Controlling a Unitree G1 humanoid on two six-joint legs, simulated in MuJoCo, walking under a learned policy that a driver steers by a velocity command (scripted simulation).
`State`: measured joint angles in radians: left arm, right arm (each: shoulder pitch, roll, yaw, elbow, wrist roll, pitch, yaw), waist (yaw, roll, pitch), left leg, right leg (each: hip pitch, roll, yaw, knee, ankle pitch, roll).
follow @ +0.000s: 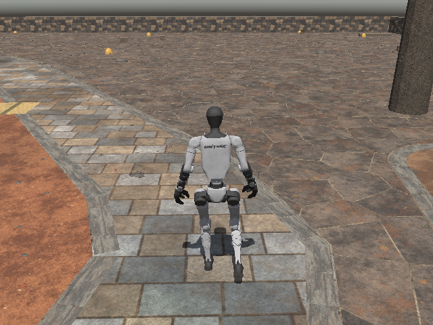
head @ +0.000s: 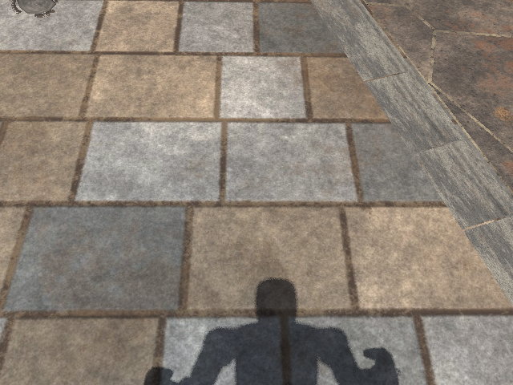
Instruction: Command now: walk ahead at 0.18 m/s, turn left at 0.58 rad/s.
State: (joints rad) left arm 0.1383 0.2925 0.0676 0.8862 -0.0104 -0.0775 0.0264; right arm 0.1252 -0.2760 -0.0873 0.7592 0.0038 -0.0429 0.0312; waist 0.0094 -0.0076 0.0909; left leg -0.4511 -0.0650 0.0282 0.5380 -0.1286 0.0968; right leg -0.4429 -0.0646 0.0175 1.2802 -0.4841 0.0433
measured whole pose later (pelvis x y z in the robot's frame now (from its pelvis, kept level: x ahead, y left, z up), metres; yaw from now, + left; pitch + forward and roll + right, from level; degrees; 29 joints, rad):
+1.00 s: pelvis +0.11 +0.01 +0.02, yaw +30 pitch +2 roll -1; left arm 0.19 0.32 0.09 0.80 -0.01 0.00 0.01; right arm 0.23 -0.25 -0.05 0.64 0.00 -0.01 -0.01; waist 0.00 -0.04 -0.01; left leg -0.24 -0.02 -0.02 0.41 -0.22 0.06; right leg -0.52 -0.06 -0.02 1.02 -0.31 0.05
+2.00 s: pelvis +0.49 +0.22 +0.02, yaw +30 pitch +1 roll +1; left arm 0.23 0.31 0.04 0.77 -0.02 -0.07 0.00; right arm 0.27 -0.27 -0.06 0.76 0.00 -0.08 0.03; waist -0.02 -0.04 0.04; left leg -0.24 -0.06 0.06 0.36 -0.15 0.06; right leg -0.57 -0.11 0.04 1.12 -0.30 0.00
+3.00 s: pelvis +0.98 +0.48 +0.01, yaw +21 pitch +1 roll +1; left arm 0.33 0.31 0.07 0.81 -0.03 -0.04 0.01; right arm 0.17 -0.26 -0.05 0.79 -0.01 -0.10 0.02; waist 0.01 -0.04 0.03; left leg -0.30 0.00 0.08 0.45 -0.17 0.02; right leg -0.45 -0.05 0.06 1.16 -0.37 -0.02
